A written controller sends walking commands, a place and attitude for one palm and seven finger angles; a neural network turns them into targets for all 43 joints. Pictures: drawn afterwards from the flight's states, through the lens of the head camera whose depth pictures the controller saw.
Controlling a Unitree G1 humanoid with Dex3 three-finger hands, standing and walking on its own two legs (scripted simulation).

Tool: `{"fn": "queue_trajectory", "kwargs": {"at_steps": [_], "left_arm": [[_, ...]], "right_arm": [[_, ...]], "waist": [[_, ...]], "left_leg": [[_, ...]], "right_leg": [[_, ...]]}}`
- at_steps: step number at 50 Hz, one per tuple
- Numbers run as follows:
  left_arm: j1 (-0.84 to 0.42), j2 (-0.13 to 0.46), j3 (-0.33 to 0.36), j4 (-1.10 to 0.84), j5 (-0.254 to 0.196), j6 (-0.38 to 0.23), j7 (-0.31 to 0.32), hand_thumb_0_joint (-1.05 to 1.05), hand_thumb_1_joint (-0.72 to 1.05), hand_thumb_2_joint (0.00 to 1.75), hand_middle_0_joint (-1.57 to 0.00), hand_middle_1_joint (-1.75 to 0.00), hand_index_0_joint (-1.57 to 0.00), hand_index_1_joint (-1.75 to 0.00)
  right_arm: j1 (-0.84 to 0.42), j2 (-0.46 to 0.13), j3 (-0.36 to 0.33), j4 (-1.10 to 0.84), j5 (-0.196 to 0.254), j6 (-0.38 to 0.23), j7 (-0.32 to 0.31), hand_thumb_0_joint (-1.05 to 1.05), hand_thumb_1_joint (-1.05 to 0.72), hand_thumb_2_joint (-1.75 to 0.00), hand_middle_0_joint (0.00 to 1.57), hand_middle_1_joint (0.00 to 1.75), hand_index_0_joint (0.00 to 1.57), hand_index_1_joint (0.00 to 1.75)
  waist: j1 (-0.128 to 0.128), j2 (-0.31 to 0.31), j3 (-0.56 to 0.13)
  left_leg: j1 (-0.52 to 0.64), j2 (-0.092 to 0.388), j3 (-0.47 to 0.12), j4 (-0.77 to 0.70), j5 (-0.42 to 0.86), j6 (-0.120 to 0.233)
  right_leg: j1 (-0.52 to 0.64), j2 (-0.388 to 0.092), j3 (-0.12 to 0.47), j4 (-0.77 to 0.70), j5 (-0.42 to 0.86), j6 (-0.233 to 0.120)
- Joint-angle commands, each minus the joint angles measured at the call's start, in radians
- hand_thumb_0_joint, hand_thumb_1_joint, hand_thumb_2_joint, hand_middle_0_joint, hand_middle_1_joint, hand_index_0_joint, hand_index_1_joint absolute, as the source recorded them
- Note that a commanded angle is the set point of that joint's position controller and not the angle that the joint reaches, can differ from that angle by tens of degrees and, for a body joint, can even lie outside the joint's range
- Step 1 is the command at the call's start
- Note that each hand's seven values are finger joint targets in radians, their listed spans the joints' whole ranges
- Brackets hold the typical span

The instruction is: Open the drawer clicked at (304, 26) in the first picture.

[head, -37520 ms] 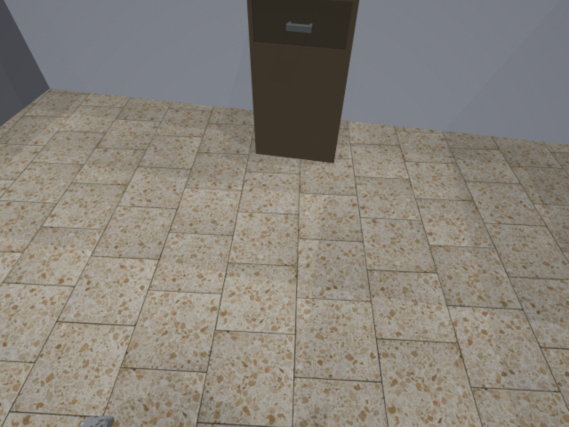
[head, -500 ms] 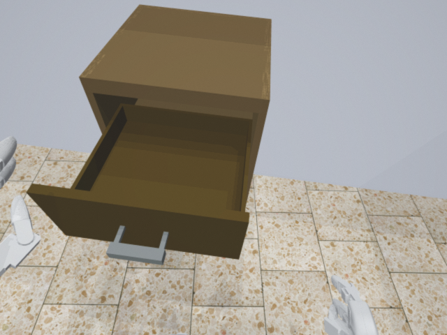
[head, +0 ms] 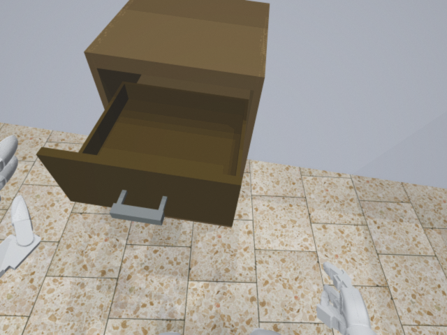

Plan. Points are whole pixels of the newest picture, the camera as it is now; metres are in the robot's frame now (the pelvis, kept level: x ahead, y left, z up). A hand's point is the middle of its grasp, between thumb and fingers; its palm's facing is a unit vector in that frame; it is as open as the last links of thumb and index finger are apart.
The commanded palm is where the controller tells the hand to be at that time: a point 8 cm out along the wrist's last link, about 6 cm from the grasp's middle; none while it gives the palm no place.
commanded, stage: step back with the hand held close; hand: left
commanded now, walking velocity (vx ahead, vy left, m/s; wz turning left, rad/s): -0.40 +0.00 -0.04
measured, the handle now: (140, 205) +0.36 +0.20 -0.05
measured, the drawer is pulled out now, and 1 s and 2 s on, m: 0.30 0.30 0.30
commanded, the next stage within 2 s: stop stepping back and stand still in 0.04 s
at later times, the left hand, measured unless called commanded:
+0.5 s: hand out of the picture +0.08 +0.20 +0.16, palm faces +0.34 -0.81 -0.48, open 7.4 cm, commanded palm +0.02 +0.24 +0.18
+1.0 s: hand out of the picture +0.09 +0.22 +0.11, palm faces +0.29 -0.83 -0.48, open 7.4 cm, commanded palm none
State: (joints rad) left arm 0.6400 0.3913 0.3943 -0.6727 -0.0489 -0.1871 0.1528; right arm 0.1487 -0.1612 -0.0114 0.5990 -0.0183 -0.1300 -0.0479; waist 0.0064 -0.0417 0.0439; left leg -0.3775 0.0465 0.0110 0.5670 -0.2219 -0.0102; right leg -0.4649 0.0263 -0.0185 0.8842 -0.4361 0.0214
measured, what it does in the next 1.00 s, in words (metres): walks backwards: right foot, then left foot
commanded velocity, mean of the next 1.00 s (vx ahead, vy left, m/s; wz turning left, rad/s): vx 0.06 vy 0.03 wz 0.00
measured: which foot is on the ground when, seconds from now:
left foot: down 0.00-0.14, up 0.16-0.38, down 0.40-1.00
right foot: up 0.00-0.08, down 0.10-1.00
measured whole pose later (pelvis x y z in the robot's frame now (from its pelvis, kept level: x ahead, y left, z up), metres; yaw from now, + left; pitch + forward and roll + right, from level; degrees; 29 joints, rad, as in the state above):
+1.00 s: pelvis -0.12 -0.02 +0.00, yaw +1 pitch +1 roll +0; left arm 0.49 0.36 0.25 -0.30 0.02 -0.16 0.10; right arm 0.23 -0.23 -0.01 0.70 -0.01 -0.13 -0.01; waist 0.00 0.03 -0.02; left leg -0.25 -0.01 -0.01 0.55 -0.31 0.01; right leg -0.34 -0.01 -0.07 0.50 -0.17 -0.02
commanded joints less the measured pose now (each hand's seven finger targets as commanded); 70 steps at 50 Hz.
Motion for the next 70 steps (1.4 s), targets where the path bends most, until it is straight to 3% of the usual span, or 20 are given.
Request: {"fn": "queue_trajectory", "kwargs": {"at_steps": [1, 6, 7, 8, 9, 10, 12, 16, 20, 22, 27, 32, 37, 46, 47, 49, 53, 58, 63, 70], "left_arm": [[-0.028, 0.107, 0.064, -0.232, -0.008, -0.074, 0.001, 0.0, 0.9, 0.9, -0.2, -0.3, -0.2, -0.3], [-0.061, 0.167, 0.128, -0.151, -0.013, -0.095, -0.024, 0.0, 0.9, 0.9, -0.2, -0.3, -0.2, -0.3], [-0.041, 0.15, 0.1, -0.14, -0.012, -0.096, -0.027, 0.0, 0.9, 0.9, -0.2, -0.3, -0.2, -0.3], [0.002, 0.166, 0.106, -0.122, -0.016, -0.084, -0.023, 0.0, 0.9, 0.9, -0.2, -0.3, -0.2, -0.3], [0.049, 0.193, 0.148, -0.105, -0.022, -0.069, -0.01, 0.0, 0.9, 0.9, -0.2, -0.3, -0.2, -0.3], [0.079, 0.169, 0.138, -0.086, -0.016, -0.061, 0.001, 0.0, 0.9, 0.9, -0.2, -0.3, -0.2, -0.3], [0.068, 0.149, 0.126, -0.094, 0.0, -0.062, 0.016, 0.0, 0.9, 0.9, -0.2, -0.3, -0.2, -0.3], [0.046, 0.138, 0.089, -0.105, 0.028, -0.051, 0.04, 0.0, 0.9, 0.9, -0.2, -0.3, -0.2, -0.3], [0.022, 0.162, 0.077, -0.193, 0.017, -0.076, 0.031, 0.0, 0.9, 0.9, -0.2, -0.3, -0.2, -0.3], [0.059, 0.155, 0.095, -0.168, 0.026, -0.076, 0.039, 0.0, 0.9, 0.9, -0.2, -0.3, -0.2, -0.3], [0.004, 0.133, 0.071, -0.109, 0.024, -0.086, 0.039, 0.0, 0.9, 0.9, -0.2, -0.3, -0.2, -0.3], [-0.058, 0.123, 0.056, -0.061, 0.03, -0.076, 0.039, 0.0, 0.9, 0.9, -0.2, -0.3, -0.2, -0.3], [-0.052, 0.109, 0.037, -0.064, 0.038, -0.066, 0.044, 0.0, 0.9, 0.9, -0.2, -0.3, -0.2, -0.3], [-0.038, 0.118, 0.051, -0.09, 0.03, -0.076, 0.044, 0.0, 0.9, 0.9, -0.2, -0.3, -0.2, -0.3], [-0.177, -0.029, -0.3, 0.744, 0.117, 0.102, -0.103, 0.0, 0.9, 0.9, -0.2, -0.3, -0.2, -0.3], [-0.181, -0.099, -0.295, 0.807, 0.087, 0.181, -0.132, 0.0, 0.9, 0.9, -0.2, -0.3, -0.2, -0.3], [-0.293, -0.063, -0.307, 1.027, 0.091, 0.193, -0.132, 0.0, 0.9, 0.9, -0.2, -0.3, -0.2, -0.3], [-0.362, -0.063, -0.336, 1.348, 0.074, 0.21, -0.123, 0.0, 0.9, 0.9, -0.2, -0.3, -0.2, -0.3], [-0.328, -0.1, -0.335, 1.546, 0.068, 0.199, -0.123, 0.0, 0.9, 0.9, -0.2, -0.3, -0.2, -0.3], [-0.312, -0.124, -0.359, 1.682, 0.061, 0.191, -0.123, 0.0, 0.9, 0.9, -0.2, -0.3, -0.2, -0.3]], "right_arm": [[-0.053, -0.162, -0.045, -0.117, 0.01, -0.064, 0.009, 0.0, -0.9, -0.9, 0.2, 0.3, 0.2, 0.3], [-0.085, -0.171, -0.036, -0.134, 0.028, -0.053, 0.007, 0.0, -0.9, -0.9, 0.2, 0.3, 0.2, 0.3], [-0.053, -0.15, -0.044, -0.146, 0.046, -0.043, 0.011, 0.0, -0.9, -0.9, 0.2, 0.3, 0.2, 0.3], [-0.051, -0.156, -0.067, -0.165, 0.07, -0.033, 0.01, 0.0, -0.9, -0.9, 0.2, 0.3, 0.2, 0.3], [-0.064, -0.156, -0.069, -0.155, 0.063, -0.014, 0.008, 0.0, -0.9, -0.9, 0.2, 0.3, 0.2, 0.3], [-0.052, -0.113, -0.037, -0.153, 0.049, 0.008, 0.004, 0.0, -0.9, -0.9, 0.2, 0.3, 0.2, 0.3], [-0.082, -0.106, -0.01, -0.176, 0.036, 0.029, -0.014, 0.0, -0.9, -0.9, 0.2, 0.3, 0.2, 0.3], [-0.042, -0.139, -0.008, -0.156, 0.023, -0.006, -0.039, 0.0, -0.9, -0.9, 0.2, 0.3, 0.2, 0.3], [-0.036, -0.211, -0.053, -0.181, 0.034, -0.049, -0.029, 0.0, -0.9, -0.9, 0.2, 0.3, 0.2, 0.3], [-0.032, -0.163, -0.031, -0.168, 0.028, -0.045, -0.023, 0.0, -0.9, -0.9, 0.2, 0.3, 0.2, 0.3], [-0.014, -0.178, -0.039, -0.15, 0.027, -0.057, -0.028, 0.0, -0.9, -0.9, 0.2, 0.3, 0.2, 0.3], [0.004, -0.178, -0.034, -0.131, 0.016, -0.053, -0.029, 0.0, -0.9, -0.9, 0.2, 0.3, 0.2, 0.3], [-0.012, -0.166, -0.019, -0.143, 0.01, -0.047, -0.03, 0.0, -0.9, -0.9, 0.2, 0.3, 0.2, 0.3], [-0.015, -0.159, -0.015, -0.148, 0.018, -0.049, -0.02, 0.0, -0.9, -0.9, 0.2, 0.3, 0.2, 0.3], [-0.015, -0.285, -0.077, 0.124, 0.008, -0.059, 0.075, 0.0, -0.9, -0.9, 0.2, 0.3, 0.2, 0.3], [0.107, -0.179, -0.046, 0.114, 0.006, 0.023, 0.062, 0.0, -0.9, -0.9, 0.2, 0.3, 0.2, 0.3], [0.105, -0.187, -0.032, 0.113, -0.002, 0.082, 0.048, 0.0, -0.9, -0.9, 0.2, 0.3, 0.2, 0.3], [0.1, -0.16, -0.007, 0.21, -0.001, 0.11, 0.03, 0.0, -0.9, -0.9, 0.2, 0.3, 0.2, 0.3], [0.154, -0.113, -0.004, 0.304, 0.002, 0.12, 0.018, 0.0, -0.9, -0.9, 0.2, 0.3, 0.2, 0.3], [0.256, -0.09, -0.005, 0.4, 0.011, 0.123, 0.008, 0.0, -0.9, -0.9, 0.2, 0.3, 0.2, 0.3]], "waist": [[-0.008, 0.261, -0.184], [-0.003, 0.123, -0.132], [-0.014, -0.08, -0.19], [-0.017, -0.243, -0.22], [0.001, -0.185, -0.23], [-0.024, -0.126, -0.216], [-0.04, -0.097, -0.181], [-0.038, -0.098, -0.125], [-0.003, 0.155, -0.139], [-0.019, 0.23, -0.126], [-0.025, 0.075, -0.026], [-0.038, -0.018, -0.023], [-0.029, 0.042, -0.008], [-0.024, 0.077, -0.045], [-0.059, 0.07, 0.015], [-0.039, 0.01, -0.114], [-0.01, -0.165, -0.112], [0.006, 0.117, -0.056], [0.007, 0.215, -0.045], [-0.004, 0.073, -0.002]], "left_leg": [[0.183, 0.27, -0.165, -0.111, 0.57, 0.125], [-0.015, 0.163, -0.083, -0.017, 0.069, 0.054], [-0.018, 0.041, 0.018, 0.141, -0.031, -0.001], [-0.032, -0.075, 0.011, 0.419, -0.219, -0.022], [-0.053, -0.08, -0.055, 0.609, -0.273, -0.016], [-0.107, -0.045, -0.085, 0.624, -0.251, -0.016], [-0.067, -0.03, -0.043, 0.427, -0.237, -0.009], [0.1, -0.046, 0.028, -0.118, -0.155, 0.034], [0.163, 0.124, -0.106, -0.254, 0.115, 0.078], [0.06, 0.111, -0.124, -0.282, 0.021, 0.072], [-0.072, 0.042, -0.079, -0.228, -0.334, 0.074], [0.019, -0.01, -0.045, -0.128, -0.264, 0.075], [-0.018, 0.027, -0.107, -0.234, -0.326, 0.088], [-0.007, 0.032, -0.091, -0.233, -0.156, 0.061], [-0.029, 0.036, -0.094, -0.048, 0.006, 0.043], [0.05, 0.046, -0.106, -0.06, 0.135, 0.048], [0.045, -0.001, -0.11, -0.046, 0.15, 0.058], [0.08, 0.034, -0.118, -0.176, 0.204, 0.05], [0.109, 0.027, -0.09, -0.214, 0.039, 0.051], [0.153, 0.051, -0.096, -0.23, 0.071, 0.062]], "right_leg": [[0.094, -0.04, 0.013, -0.17, 0.037, -0.001], [0.269, -0.085, -0.02, -0.505, 0.346, 0.003], [0.263, -0.206, 0.103, -0.538, 0.551, -0.055], [0.169, -0.369, 0.326, -0.605, 0.531, -0.136], [0.116, -0.422, 0.363, -0.615, 0.477, -0.199], [0.165, -0.405, 0.308, -0.573, 0.423, -0.218], [0.179, -0.317, 0.178, -0.547, 0.405, -0.164], [0.231, -0.252, 0.167, -0.584, 0.202, -0.097], [0.322, -0.111, 0.068, -0.42, 0.279, -0.019], [0.353, -0.087, 0.002, -0.398, 0.223, -0.015], [0.293, -0.098, 0.099, -0.51, -0.038, -0.028], [0.201, -0.145, 0.195, -0.607, -0.109, -0.069], [0.231, -0.095, 0.131, -0.564, -0.101, -0.044], [0.325, -0.092, 0.1, -0.541, 0.131, -0.033], [0.143, -0.142, 0.025, -0.357, 0.314, -0.057], [0.173, -0.119, 0.024, -0.337, 0.342, -0.062], [0.283, -0.147, 0.075, -0.37, 0.444, -0.086], [0.338, -0.105, 0.059, -0.391, 0.395, -0.062], [0.362, -0.105, 0.066, -0.476, 0.329, -0.07], [0.338, -0.111, 0.049, -0.502, 0.353, -0.072]]}}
